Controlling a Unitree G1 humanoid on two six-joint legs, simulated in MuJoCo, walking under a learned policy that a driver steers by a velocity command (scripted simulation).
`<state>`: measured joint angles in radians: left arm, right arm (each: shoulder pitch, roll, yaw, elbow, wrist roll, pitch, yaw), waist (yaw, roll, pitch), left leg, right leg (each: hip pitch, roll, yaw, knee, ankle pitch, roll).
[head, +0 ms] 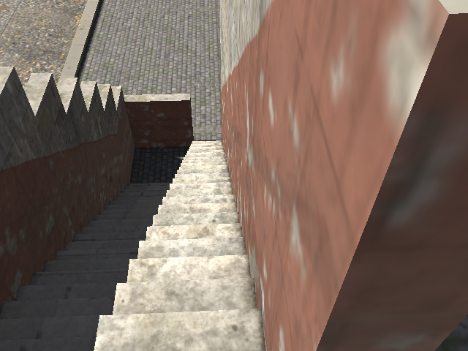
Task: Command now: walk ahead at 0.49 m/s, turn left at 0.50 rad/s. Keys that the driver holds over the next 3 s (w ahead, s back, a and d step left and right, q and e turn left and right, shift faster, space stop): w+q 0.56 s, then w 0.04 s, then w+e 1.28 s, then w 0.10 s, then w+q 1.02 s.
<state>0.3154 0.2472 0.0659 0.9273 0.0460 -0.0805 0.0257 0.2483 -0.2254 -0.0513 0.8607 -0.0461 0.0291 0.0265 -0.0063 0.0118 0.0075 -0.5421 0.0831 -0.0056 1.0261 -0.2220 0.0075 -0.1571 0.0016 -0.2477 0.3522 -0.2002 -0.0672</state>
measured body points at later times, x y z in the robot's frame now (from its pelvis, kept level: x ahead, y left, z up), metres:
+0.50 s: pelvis +0.14 +0.18 -0.01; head +0.16 +0.20 +0.44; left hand +0.16 +0.47 -0.14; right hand +0.25 -0.09 -0.13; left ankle +0.12 +0.25 -0.74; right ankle +0.16 +0.01 -0.66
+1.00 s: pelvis +0.33 +0.24 -0.13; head +0.32 +0.26 +0.32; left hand +0.32 +0.48 -0.28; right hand +0.36 -0.02 -0.26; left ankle +0.12 +0.25 -0.74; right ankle +0.47 +0.14 -0.83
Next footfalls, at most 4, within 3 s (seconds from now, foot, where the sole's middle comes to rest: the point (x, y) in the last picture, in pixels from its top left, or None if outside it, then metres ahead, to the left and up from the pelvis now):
0.32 left None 0.16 0.26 -0.78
1.08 right None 0.46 0.15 -0.98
1.36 left None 0.61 0.41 -1.00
1.64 left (107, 345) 0.69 0.49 -1.17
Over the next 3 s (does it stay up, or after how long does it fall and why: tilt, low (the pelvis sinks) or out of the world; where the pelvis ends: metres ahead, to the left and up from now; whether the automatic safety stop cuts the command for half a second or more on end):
stays up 1.31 0.27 -0.89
